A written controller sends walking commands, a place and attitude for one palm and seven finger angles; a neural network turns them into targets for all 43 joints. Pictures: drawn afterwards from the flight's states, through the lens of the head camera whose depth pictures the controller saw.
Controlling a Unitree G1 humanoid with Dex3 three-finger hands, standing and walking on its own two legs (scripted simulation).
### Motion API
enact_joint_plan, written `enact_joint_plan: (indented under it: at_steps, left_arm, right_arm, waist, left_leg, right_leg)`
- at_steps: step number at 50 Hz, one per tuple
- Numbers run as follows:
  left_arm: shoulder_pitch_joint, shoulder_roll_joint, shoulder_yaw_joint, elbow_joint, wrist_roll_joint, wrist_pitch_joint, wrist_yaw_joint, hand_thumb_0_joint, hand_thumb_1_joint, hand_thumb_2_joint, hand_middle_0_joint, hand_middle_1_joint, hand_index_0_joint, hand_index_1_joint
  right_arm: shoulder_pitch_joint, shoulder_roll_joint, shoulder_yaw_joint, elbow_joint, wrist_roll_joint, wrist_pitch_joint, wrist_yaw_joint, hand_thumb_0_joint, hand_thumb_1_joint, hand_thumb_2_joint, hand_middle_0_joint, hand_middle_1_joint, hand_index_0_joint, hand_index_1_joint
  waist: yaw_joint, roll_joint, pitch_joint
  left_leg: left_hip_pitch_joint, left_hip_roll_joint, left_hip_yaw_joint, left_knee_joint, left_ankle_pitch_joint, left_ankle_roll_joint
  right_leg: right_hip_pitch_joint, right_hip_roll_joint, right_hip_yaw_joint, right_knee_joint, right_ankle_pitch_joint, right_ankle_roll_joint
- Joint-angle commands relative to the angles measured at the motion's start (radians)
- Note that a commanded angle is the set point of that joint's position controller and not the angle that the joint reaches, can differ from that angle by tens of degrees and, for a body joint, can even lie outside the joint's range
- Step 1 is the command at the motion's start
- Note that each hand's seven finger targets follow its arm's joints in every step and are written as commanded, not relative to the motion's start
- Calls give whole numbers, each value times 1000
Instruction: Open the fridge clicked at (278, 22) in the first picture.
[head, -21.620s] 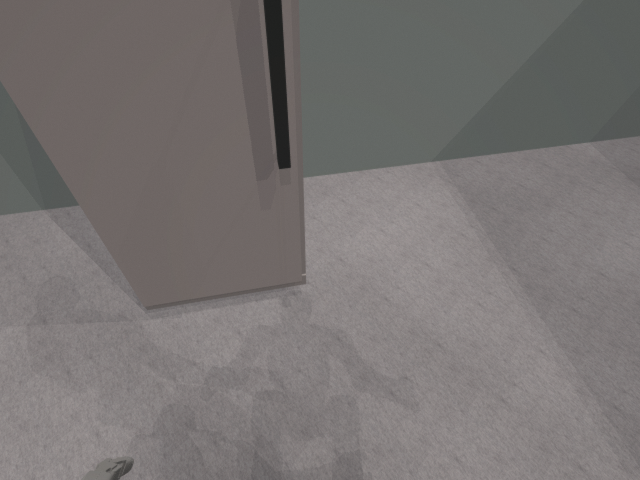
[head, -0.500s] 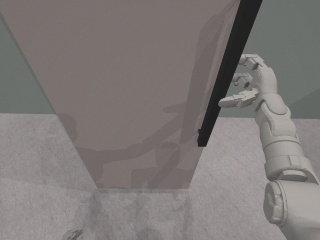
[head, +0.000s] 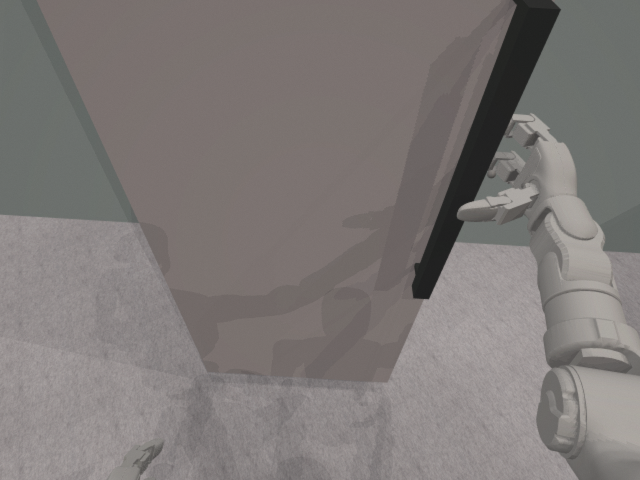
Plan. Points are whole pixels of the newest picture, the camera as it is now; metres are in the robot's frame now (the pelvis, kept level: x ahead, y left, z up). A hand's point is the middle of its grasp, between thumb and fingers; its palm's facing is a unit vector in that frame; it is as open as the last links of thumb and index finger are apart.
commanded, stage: move the hooked fingers beside the handle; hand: right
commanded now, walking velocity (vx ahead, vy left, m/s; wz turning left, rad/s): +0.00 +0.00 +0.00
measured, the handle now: (456, 184) +0.49 -0.13 +0.13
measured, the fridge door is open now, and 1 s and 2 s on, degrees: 0 0 0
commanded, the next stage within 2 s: feel for the door with the fingertips in 1.90 s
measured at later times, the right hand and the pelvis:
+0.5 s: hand (506, 174) +0.45 -0.17 +0.18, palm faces -0.02 +1.00 -0.01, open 13.9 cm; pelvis +0.01 +0.00 +0.00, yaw +0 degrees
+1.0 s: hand (522, 176) +0.44 -0.19 +0.19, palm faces -0.01 +1.00 -0.01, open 14.0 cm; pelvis +0.01 -0.01 +0.00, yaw +0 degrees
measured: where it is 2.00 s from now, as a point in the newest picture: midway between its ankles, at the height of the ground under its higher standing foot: outside the picture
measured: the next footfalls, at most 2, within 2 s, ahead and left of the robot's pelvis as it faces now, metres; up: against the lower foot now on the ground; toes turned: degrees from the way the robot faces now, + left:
none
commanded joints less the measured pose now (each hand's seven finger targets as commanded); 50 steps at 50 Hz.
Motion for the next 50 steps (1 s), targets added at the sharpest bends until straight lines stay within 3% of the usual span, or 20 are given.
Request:
enact_joint_plan:
  at_steps: [1, 4, 6, 8, 9, 10, 13, 14, 16, 18, 19, 22, 25, 27, 30, 36, 37, 41, 45, 50]
  left_arm:
    - [-19, 131, 49, -113, 0, -37, 4, 0, 900, 900, -200, -300, -200, -300]
    - [-11, 137, 54, -112, 3, -33, 4, 0, 900, 900, -200, -300, -200, -300]
    - [-22, 130, 50, -117, 0, -30, 4, 0, 900, 900, -200, -300, -200, -300]
    - [-16, 130, 53, -114, 2, -30, 4, 0, 900, 900, -200, -300, -200, -300]
    - [-12, 134, 55, -116, 4, -27, 3, 0, 900, 900, -200, -300, -200, -300]
    - [-18, 133, 54, -120, 4, -27, 2, 0, 900, 900, -200, -300, -200, -300]
    - [-25, 129, 51, -125, 3, -23, 2, 0, 900, 900, -200, -300, -200, -300]
    - [-21, 133, 54, -123, 4, -19, 2, 0, 900, 900, -200, -300, -200, -300]
    - [-32, 129, 54, -131, 3, -18, 1, 0, 900, 900, -200, -300, -200, -300]
    - [-34, 130, 50, -132, 2, -14, 4, 0, 900, 900, -200, -300, -200, -300]
    - [-28, 135, 53, -127, 3, -11, 7, 0, 900, 900, -200, -300, -200, -300]
    - [-41, 130, 51, -132, 0, -8, 10, 0, 900, 900, -200, -300, -200, -300]
    - [-43, 130, 52, -137, -2, -10, 9, 0, 900, 900, -200, -300, -200, -300]
    - [-38, 133, 53, -134, -2, -10, 10, 0, 900, 900, -200, -300, -200, -300]
    - [-40, 138, 50, -126, -4, -6, 14, 0, 900, 900, -200, -300, -200, -300]
    - [-35, 138, 53, -127, 1, -12, 12, 0, 900, 900, -200, -300, -200, -300]
    - [-42, 134, 51, -130, 0, -14, 12, 0, 900, 900, -200, -300, -200, -300]
    - [-36, 143, 50, -124, -1, -5, 12, 0, 900, 900, -200, -300, -200, -300]
    - [-44, 139, 50, -140, 1, -4, 11, 0, 900, 900, -200, -300, -200, -300]
    - [-39, 142, 51, -133, -2, -7, 17, 0, 900, 900, -200, -300, -200, -300]
  right_arm:
    - [-509, -221, -51, -239, 17, -66, -7, 0, 500, -300, 300, 1200, 300, 1200]
    - [-489, -245, -69, -231, 14, -64, -9, 0, 500, -300, 300, 1200, 300, 1200]
    - [-490, -216, -50, -242, 16, -59, -5, 0, 500, -300, 300, 1200, 300, 1200]
    - [-505, -221, -54, -257, 14, -59, -8, 0, 500, -300, 300, 1200, 300, 1200]
    - [-488, -228, -56, -267, 13, -61, -9, 0, 500, -300, 300, 1200, 300, 1200]
    - [-462, -243, -81, -266, 16, -58, -11, 0, 500, -300, 300, 1200, 300, 1200]
    - [-479, -227, -63, -301, 13, -51, -9, 0, 500, -300, 300, 1200, 300, 1200]
    - [-459, -233, -62, -296, 11, -52, -11, 0, 500, -300, 300, 1200, 300, 1200]
    - [-427, -235, -79, -316, 16, -44, -9, 0, 500, -300, 300, 1200, 300, 1200]
    - [-435, -230, -69, -315, 17, -34, -5, 0, 500, -300, 300, 1200, 300, 1200]
    - [-429, -254, -84, -293, 16, -32, -5, 0, 500, -300, 300, 1200, 300, 1200]
    - [-432, -245, -73, -321, 16, -30, 8, 0, 500, -300, 300, 1200, 300, 1200]
    - [-423, -216, -48, -339, 24, -27, 15, 0, 500, -300, 300, 1200, 300, 1200]
    - [-418, -232, -65, -332, 31, -18, 22, 0, 500, -300, 300, 1200, 300, 1200]
    - [-435, -234, -53, -304, 31, -8, 29, 0, 500, -300, 300, 1200, 300, 1200]
    - [-450, -250, -68, -338, 30, -25, 27, 0, 500, -300, 300, 1200, 300, 1200]
    - [-447, -228, -50, -345, 32, -26, 30, 0, 500, -300, 300, 1200, 300, 1200]
    - [-406, -269, -84, -290, 30, -7, 33, 0, 500, -300, 300, 1200, 300, 1200]
    - [-409, -267, -81, -318, 25, -11, 32, 0, 500, -300, 300, 1200, 300, 1200]
    - [-424, -285, -89, -306, 33, -23, 47, 0, 500, -300, 300, 1200, 300, 1200]
  waist:
    - [5, 20, -309]
    - [2, 59, -312]
    - [3, 21, -307]
    - [4, 16, -323]
    - [3, 51, -330]
    - [-10, 41, -331]
    - [-6, 8, -317]
    - [-2, 45, -319]
    - [-16, 21, -339]
    - [-11, 26, -314]
    - [-4, 68, -293]
    - [-8, 10, -305]
    - [-6, 0, -317]
    - [-6, 23, -316]
    - [7, 26, -271]
    - [-5, 6, -340]
    - [-4, -16, -334]
    - [-5, 46, -287]
    - [-15, 1, -316]
    - [-3, 29, -297]
  left_leg:
    - [72, -10, -35, -55, 260, 4]
    - [87, -10, -31, -53, 261, 3]
    - [75, -9, -33, -53, 277, 4]
    - [74, -11, -31, -50, 280, 6]
    - [90, -10, -28, -49, 291, 4]
    - [99, -11, -31, -46, 305, 6]
    - [94, -11, -27, -46, 312, 8]
    - [98, -12, -26, -47, 316, 7]
    - [113, -12, -30, -45, 342, 8]
    - [106, -11, -29, -49, 330, 7]
    - [105, -10, -27, -53, 324, 4]
    - [101, -9, -31, -53, 323, 8]
    - [96, -11, -27, -50, 328, 10]
    - [92, -13, -25, -54, 324, 9]
    - [68, -10, -24, -60, 298, 7]
    - [83, -12, -21, -50, 321, 13]
    - [78, -12, -23, -49, 327, 13]
    - [82, -11, -19, -52, 317, 10]
    - [91, -8, -23, -49, 311, 13]
    - [81, -10, -26, -55, 311, 9]
  right_leg:
    - [149, 24, 42, -40, 198, -41]
    - [140, 21, 43, -39, 203, -43]
    - [151, 23, 41, -39, 215, -41]
    - [163, 22, 45, -39, 226, -39]
    - [163, 19, 44, -35, 240, -42]
    - [160, 21, 43, -39, 248, -42]
    - [165, 21, 41, -42, 256, -38]
    - [171, 17, 42, -36, 269, -42]
    - [182, 20, 37, -38, 287, -40]
    - [168, 20, 39, -44, 271, -39]
    - [158, 16, 38, -41, 264, -43]
    - [175, 19, 35, -45, 266, -40]
    - [193, 18, 40, -40, 283, -39]
    - [195, 18, 44, -42, 281, -38]
    - [176, 17, 45, -44, 253, -39]
    - [217, 17, 57, -38, 304, -34]
    - [224, 17, 54, -37, 313, -33]
    - [176, 16, 53, -42, 286, -35]
    - [189, 17, 51, -43, 288, -35]
    - [185, 14, 49, -40, 276, -38]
